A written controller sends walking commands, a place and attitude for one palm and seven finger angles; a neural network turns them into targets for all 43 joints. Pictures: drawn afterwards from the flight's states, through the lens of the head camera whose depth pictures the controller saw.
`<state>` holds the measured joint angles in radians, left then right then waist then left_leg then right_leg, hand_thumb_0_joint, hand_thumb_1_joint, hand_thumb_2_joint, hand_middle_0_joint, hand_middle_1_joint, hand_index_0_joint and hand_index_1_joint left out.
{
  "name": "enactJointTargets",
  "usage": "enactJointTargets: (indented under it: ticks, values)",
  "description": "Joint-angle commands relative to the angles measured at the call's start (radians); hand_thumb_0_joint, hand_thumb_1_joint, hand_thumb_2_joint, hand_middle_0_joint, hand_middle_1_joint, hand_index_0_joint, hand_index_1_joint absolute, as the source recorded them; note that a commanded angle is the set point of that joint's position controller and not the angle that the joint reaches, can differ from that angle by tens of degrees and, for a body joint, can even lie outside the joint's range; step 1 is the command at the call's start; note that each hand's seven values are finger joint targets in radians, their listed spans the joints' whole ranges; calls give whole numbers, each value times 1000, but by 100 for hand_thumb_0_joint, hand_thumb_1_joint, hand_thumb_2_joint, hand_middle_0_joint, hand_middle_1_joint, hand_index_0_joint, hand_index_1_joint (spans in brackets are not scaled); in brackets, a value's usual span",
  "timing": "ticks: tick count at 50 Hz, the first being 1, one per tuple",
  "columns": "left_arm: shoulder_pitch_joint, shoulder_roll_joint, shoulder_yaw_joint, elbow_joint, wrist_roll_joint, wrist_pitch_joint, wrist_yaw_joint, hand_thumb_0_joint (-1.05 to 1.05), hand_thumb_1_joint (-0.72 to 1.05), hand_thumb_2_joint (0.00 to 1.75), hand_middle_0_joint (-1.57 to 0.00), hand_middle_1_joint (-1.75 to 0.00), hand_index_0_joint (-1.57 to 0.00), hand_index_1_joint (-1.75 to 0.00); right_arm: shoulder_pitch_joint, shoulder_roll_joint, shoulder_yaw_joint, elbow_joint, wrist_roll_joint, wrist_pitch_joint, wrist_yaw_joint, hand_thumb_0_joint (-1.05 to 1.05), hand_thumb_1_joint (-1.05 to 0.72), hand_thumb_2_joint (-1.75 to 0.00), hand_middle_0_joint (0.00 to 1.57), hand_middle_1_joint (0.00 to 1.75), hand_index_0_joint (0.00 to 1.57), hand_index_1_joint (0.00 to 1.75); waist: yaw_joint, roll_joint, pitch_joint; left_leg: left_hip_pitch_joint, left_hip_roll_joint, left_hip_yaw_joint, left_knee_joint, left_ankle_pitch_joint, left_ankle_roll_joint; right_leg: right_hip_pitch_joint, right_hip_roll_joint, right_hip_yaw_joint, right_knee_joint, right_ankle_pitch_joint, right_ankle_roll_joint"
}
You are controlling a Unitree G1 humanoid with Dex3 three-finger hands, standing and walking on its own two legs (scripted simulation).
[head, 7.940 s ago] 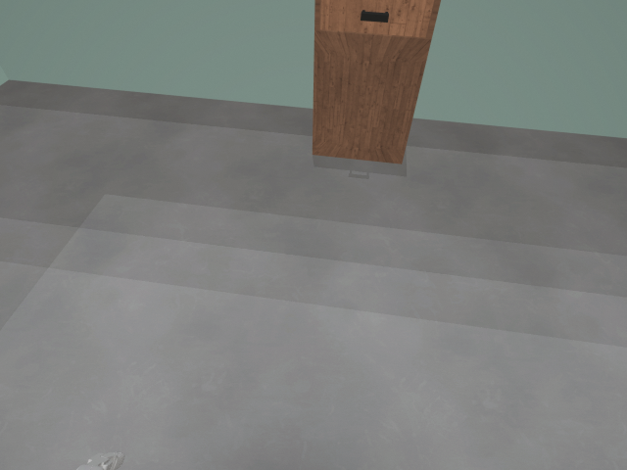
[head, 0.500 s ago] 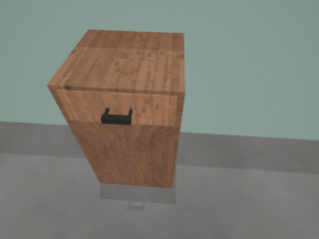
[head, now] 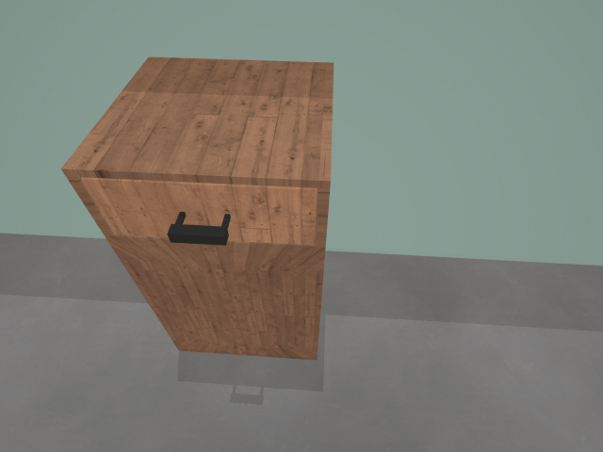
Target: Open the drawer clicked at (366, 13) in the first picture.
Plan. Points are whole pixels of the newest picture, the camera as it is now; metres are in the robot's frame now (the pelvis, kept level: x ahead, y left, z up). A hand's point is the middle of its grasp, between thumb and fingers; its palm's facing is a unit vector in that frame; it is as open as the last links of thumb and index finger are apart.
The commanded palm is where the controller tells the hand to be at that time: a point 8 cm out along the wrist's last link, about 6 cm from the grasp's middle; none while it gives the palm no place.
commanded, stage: raise the hand with hooked fingers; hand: left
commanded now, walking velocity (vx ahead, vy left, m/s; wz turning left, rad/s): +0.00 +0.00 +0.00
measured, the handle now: (201, 226) +0.51 +0.23 -0.05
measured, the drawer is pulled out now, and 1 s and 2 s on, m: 0.00 0.00 0.00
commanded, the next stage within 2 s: move the hooked fingers above the handle in 2.00 s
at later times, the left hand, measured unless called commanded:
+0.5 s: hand (172, 440) +0.15 +0.18 -0.06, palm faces -0.08 -0.16 -0.98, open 8.4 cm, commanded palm +0.14 +0.21 -0.01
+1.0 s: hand (140, 390) +0.19 +0.22 +0.00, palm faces +0.00 -0.09 -1.00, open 11.4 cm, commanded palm +0.17 +0.22 +0.05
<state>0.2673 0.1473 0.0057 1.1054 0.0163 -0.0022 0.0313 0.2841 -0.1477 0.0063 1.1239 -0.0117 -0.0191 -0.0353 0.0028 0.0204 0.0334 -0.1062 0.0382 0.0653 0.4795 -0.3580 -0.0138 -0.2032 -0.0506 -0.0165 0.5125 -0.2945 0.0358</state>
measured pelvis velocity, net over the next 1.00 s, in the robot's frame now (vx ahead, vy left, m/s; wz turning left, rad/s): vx -0.05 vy -0.01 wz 0.01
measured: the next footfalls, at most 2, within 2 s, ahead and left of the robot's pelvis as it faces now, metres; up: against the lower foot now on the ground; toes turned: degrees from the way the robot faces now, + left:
none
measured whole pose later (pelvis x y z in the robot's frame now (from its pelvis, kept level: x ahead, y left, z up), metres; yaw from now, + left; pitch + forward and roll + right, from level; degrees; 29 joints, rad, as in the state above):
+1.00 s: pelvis -0.05 -0.01 -0.02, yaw +1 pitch +7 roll +1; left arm 0.22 0.39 -0.02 0.02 1.03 -0.07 0.30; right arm 0.20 -0.22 -0.01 0.61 -0.06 0.06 -0.02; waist 0.04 0.05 -0.04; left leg -0.46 0.04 0.04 0.73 -0.38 -0.02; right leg -0.55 -0.05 -0.02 0.74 -0.31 0.01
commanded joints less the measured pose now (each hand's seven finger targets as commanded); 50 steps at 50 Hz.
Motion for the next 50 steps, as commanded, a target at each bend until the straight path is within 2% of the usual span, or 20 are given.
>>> enactJointTargets:
  ticks: [1,4,5,6,7,8,9,10,11,12,14,17,19,21,23,28,33,38,42,50]
  values:
    - [65,94,14,-21,-4,-20,4,0,90,90,-20,-30,-20,-30,82,-88,-15,-17,-1,-7,-4,0,-90,-90,20,30,20,30,-5,-38,4,-46,65,-37,-73,317,39,40,-55,42,-56,386,-68]
    - [65,90,14,-20,-4,-19,4,0,90,90,-20,-30,-20,-30,77,-86,-14,-14,-1,-6,-5,0,-90,-90,20,30,20,30,-4,-27,22,-52,64,-40,-80,311,37,36,-51,41,-61,374,-69]
    - [150,156,26,23,2,-35,49,0,90,90,-20,-30,-20,-30,-33,-142,-36,-95,10,-10,4,0,-90,-90,20,30,20,30,34,-182,64,-180,73,-10,155,369,-2,46,-118,93,-54,840,-42]
    - [-646,432,-13,-1526,136,-207,47,0,88,89,-20,-32,-20,-32,-31,-268,-21,-421,65,-169,-43,0,-90,-90,20,30,20,30,-35,170,-452,95,-27,-20,-27,591,55,140,-17,118,53,705,-81]
    - [-174,350,33,-1211,152,-100,129,0,85,88,-20,-33,-20,-33,-84,-187,-49,-366,44,-266,-83,0,-90,-90,20,30,20,30,36,381,-393,159,4,-31,-65,767,47,25,30,9,120,350,-90]
    - [45,160,-60,-1099,151,62,177,0,83,87,-21,-34,-21,-34,-96,-150,-58,-364,82,-301,-80,0,-90,-90,20,30,20,30,1,291,-217,59,31,-56,-92,751,8,-112,47,-68,153,60,-67]
    - [35,69,-131,-1104,212,72,173,0,81,86,-21,-36,-21,-36,-98,-161,-47,-363,70,-316,-77,0,-90,-90,20,30,20,30,-12,169,-109,-13,25,-39,-62,652,20,-156,52,-80,107,89,-56]
    - [-23,162,-97,-1170,297,56,184,0,78,85,-21,-37,-21,-37,-151,-196,-53,-424,47,-318,-68,0,-90,-90,20,30,20,30,-4,95,-59,-107,-4,-58,-1,499,24,-163,43,-32,40,167,-67]
    - [2,234,-48,-1168,410,40,207,0,76,84,-21,-39,-21,-39,-123,-226,-57,-439,15,-298,-63,0,-90,-90,20,30,20,30,-22,0,-145,-146,-24,-55,47,440,31,-167,46,-17,46,209,-74]
    - [61,207,-69,-1136,515,38,227,0,74,83,-21,-40,-21,-40,-119,-218,-58,-477,-12,-272,-53,0,-90,-90,20,30,20,30,-16,-124,-146,-201,-36,-56,81,402,34,-204,57,-24,70,207,-74]
    - [235,176,-72,-1040,715,33,267,0,69,81,-22,-43,-22,-43,-134,-209,-82,-556,-31,-218,-20,0,-90,-90,20,30,20,30,41,-188,-174,-291,-59,-36,126,327,18,-226,68,-10,102,97,-79]
    - [349,159,-89,-984,929,-16,315,0,62,78,-22,-48,-22,-48,-204,-211,-92,-639,-51,-105,39,0,-90,-90,20,30,20,30,97,-248,-96,-447,-73,-18,159,175,9,-265,62,69,107,48,-101]
    - [305,257,-4,-1087,1016,-71,345,0,57,76,-22,-51,-22,-51,-243,-203,-87,-689,-47,-55,64,0,-90,-90,20,30,20,30,136,-194,-214,-483,-86,-7,193,175,11,-215,50,107,160,100,-107]
    - [277,296,30,-1147,1075,-105,380,0,53,74,-23,-54,-23,-54,-266,-188,-79,-724,-48,-26,75,0,-90,-90,20,30,20,30,140,-121,-256,-488,-94,-2,229,162,16,-238,49,113,197,119,-106]
    - [138,365,96,-1232,1126,-125,431,0,48,72,-23,-57,-23,-57,-263,-180,-83,-734,-59,2,74,0,-90,-90,20,30,20,30,122,-110,-286,-487,-104,-12,278,133,22,-289,53,146,214,75,-104]
    - [-180,397,112,-1411,1115,-159,533,0,36,67,-24,-64,-24,-64,-258,-163,-91,-747,-83,24,53,0,-90,-90,20,30,20,30,33,-9,-397,-398,-99,-38,414,71,35,-480,38,163,250,-52,-93]
    - [-180,378,66,-1317,1058,-90,505,0,25,62,-25,-72,-25,-72,-275,-168,-76,-735,-77,25,32,0,-90,-90,20,30,20,30,8,-5,-378,-410,-89,-36,388,57,40,-433,43,90,231,-18,-81]
    - [-168,389,40,-1219,1004,21,366,0,13,57,-25,-80,-25,-80,-297,-173,-45,-723,-47,35,-7,0,-90,-90,20,30,20,30,36,-94,-331,-426,-78,-19,254,39,46,-233,38,48,144,9,-62]
    - [-133,397,46,-1228,1000,-7,287,0,4,53,-26,-86,-26,-86,-268,-174,-39,-704,-48,33,-10,0,-90,-90,20,30,20,30,68,-62,-292,-374,-69,-30,174,82,39,-183,38,14,123,35,-69]
    - [-185,417,108,-1273,1010,-82,351,0,-15,45,-27,-98,-27,-98,-237,-184,-66,-693,-52,26,11,0,-90,-90,20,30,20,30,72,9,-284,-300,-61,-33,121,150,27,-177,47,-15,114,59,-81]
